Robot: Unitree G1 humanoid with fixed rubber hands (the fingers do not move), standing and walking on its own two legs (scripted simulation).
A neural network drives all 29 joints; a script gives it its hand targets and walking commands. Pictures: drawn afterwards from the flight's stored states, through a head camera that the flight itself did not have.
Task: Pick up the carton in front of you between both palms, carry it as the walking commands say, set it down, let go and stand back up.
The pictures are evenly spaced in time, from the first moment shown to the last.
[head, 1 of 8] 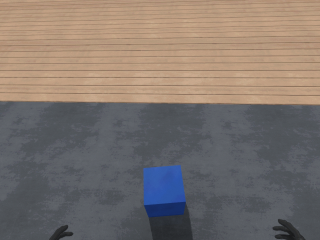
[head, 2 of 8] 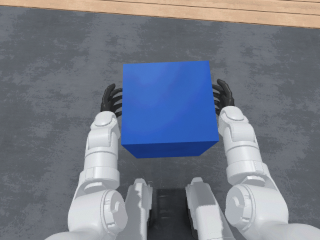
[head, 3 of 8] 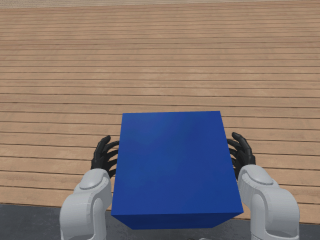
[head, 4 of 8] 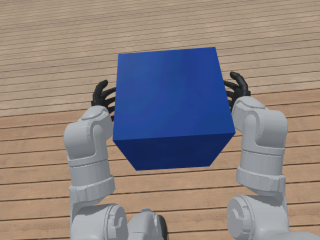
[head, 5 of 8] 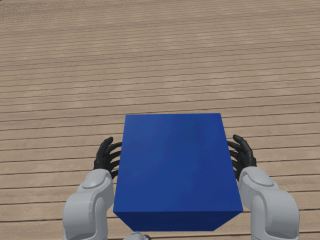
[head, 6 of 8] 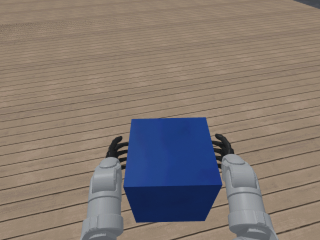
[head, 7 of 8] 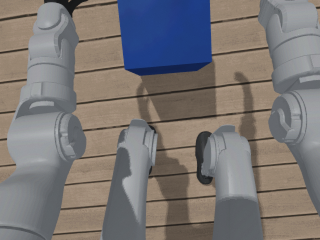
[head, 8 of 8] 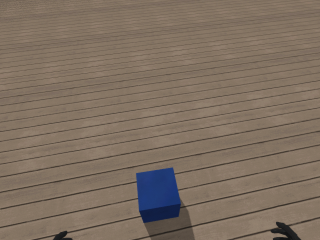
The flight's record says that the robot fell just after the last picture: no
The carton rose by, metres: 1.02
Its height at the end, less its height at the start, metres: +0.29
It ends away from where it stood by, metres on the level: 6.20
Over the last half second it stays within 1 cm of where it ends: yes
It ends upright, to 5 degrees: yes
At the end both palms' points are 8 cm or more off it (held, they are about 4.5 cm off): yes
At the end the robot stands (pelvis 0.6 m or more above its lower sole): yes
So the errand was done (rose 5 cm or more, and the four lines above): yes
